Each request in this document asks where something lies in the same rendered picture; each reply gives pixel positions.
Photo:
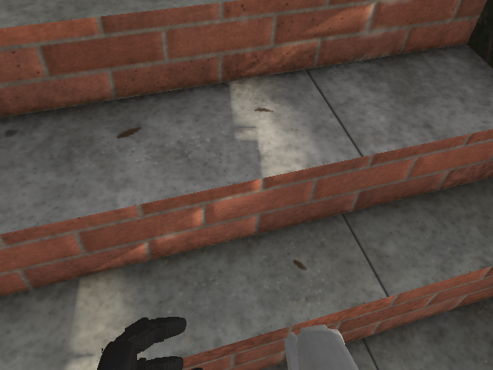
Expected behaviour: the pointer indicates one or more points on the right robot thigh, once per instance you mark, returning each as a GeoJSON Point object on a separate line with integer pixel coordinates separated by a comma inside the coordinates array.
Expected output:
{"type": "Point", "coordinates": [317, 348]}

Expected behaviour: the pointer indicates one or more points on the left robot hand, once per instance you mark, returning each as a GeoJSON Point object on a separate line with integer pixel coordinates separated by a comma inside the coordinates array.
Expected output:
{"type": "Point", "coordinates": [121, 354]}

